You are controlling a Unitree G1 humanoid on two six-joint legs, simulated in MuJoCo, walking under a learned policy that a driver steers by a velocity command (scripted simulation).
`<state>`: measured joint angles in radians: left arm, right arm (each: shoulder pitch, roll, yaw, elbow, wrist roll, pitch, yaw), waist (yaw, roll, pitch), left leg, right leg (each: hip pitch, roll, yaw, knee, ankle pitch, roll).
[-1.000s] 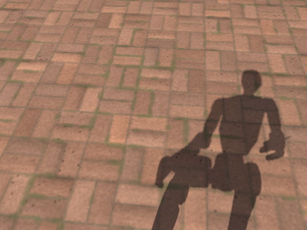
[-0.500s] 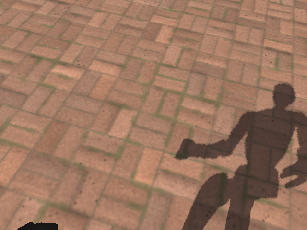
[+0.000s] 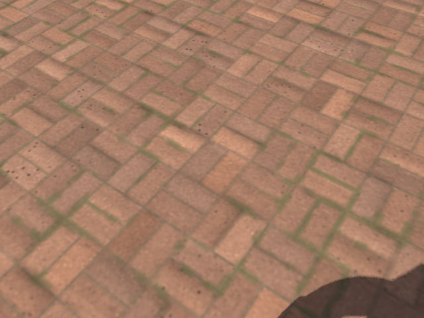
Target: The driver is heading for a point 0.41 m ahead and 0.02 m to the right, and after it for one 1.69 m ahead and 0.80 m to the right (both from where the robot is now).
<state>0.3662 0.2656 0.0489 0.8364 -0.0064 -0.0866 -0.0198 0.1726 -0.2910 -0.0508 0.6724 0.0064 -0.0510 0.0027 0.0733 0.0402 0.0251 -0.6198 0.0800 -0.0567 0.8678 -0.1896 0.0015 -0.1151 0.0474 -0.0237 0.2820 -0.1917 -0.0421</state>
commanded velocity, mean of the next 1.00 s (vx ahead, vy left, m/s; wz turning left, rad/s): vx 0.26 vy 0.00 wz -0.29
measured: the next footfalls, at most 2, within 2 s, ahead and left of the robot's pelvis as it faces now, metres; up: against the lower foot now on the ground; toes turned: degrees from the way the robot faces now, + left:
left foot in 0.22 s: +0.28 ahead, +0.15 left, +0.00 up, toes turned +1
right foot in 0.70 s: +0.46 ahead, -0.07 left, +0.00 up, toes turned -13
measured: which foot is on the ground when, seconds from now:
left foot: up 0.00-0.20, down 0.22-0.70, up 0.72-1.00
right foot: down 0.00-0.22, up 0.24-0.68, down 0.70-1.00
